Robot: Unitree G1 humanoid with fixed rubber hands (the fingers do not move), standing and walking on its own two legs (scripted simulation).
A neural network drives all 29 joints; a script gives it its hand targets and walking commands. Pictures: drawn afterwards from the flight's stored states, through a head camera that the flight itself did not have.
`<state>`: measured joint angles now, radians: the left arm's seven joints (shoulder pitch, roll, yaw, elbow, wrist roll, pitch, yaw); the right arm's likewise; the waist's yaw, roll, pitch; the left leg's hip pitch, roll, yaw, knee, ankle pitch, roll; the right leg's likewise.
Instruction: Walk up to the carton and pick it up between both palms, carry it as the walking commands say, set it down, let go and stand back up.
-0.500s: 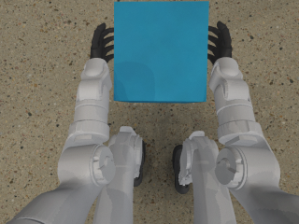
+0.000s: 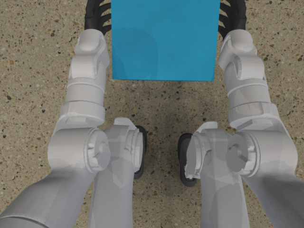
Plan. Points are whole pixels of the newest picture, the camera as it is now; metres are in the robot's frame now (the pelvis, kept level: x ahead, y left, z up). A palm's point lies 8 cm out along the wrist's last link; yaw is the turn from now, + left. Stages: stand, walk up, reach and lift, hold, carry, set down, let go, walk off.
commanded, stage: set down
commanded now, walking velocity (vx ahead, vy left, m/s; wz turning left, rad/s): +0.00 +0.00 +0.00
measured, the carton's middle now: (162, 38) +0.52 +0.03 -0.21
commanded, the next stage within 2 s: none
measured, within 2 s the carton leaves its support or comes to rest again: rests again in 1.02 s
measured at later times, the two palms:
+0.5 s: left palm (101, 29) +0.53 +0.18 -0.17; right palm (226, 33) +0.53 -0.11 -0.17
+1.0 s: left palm (102, 32) +0.53 +0.18 -0.20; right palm (222, 34) +0.54 -0.11 -0.19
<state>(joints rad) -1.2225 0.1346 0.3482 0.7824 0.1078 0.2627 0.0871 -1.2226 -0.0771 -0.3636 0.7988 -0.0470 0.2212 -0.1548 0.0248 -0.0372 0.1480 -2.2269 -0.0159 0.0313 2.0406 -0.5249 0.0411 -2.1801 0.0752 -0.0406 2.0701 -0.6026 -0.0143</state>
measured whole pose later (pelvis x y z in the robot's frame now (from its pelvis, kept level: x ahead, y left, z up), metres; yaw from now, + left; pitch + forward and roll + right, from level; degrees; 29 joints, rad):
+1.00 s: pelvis +0.00 +0.00 -0.05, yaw +0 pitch +37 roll -1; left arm -1.38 0.26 0.21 1.01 -0.02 0.21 0.10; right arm -1.35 -0.15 -0.29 0.95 0.00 0.20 -0.15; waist 0.03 -0.03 0.28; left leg -2.31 -0.02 0.03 2.20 -0.53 0.04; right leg -2.25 0.08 -0.05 2.23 -0.62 -0.01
